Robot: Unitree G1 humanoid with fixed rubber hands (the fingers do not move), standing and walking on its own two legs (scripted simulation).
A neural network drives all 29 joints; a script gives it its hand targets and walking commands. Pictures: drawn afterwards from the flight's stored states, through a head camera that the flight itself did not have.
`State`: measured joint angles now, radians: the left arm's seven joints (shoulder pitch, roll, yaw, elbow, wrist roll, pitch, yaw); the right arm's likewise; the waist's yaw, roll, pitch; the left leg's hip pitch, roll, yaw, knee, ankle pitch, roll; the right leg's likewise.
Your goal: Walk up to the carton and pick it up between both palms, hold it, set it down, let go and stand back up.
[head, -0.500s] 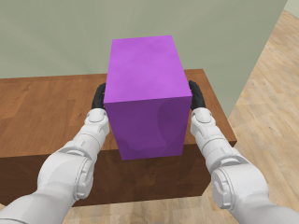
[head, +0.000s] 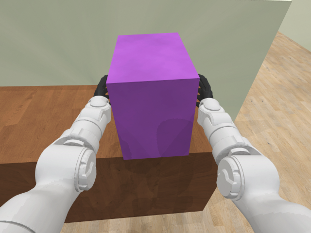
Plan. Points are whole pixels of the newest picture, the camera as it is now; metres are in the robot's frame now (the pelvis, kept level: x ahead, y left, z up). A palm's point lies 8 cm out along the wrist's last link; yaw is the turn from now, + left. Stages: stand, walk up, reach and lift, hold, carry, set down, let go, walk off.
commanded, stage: reach and lift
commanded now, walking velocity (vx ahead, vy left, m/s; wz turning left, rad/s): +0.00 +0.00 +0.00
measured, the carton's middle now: (152, 93) +0.49 +0.00 +0.12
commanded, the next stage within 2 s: hold in 1.62 s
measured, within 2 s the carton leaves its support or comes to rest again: neither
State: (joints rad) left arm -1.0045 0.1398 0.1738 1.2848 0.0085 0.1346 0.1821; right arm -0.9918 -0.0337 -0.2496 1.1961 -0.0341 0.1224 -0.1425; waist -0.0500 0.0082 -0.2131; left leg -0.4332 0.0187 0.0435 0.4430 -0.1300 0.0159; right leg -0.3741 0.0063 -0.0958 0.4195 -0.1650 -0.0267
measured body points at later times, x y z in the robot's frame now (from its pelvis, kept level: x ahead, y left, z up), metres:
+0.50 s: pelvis +0.02 +0.00 +0.01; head -0.02 +0.01 +0.45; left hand +0.43 +0.15 +0.17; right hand +0.42 -0.14 +0.17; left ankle +0.05 +0.11 -0.74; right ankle +0.03 -0.10 -0.74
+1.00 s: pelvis +0.01 +0.00 +0.01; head -0.04 +0.01 +0.45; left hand +0.41 +0.15 +0.19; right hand +0.40 -0.14 +0.18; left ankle +0.05 +0.11 -0.74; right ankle +0.03 -0.10 -0.74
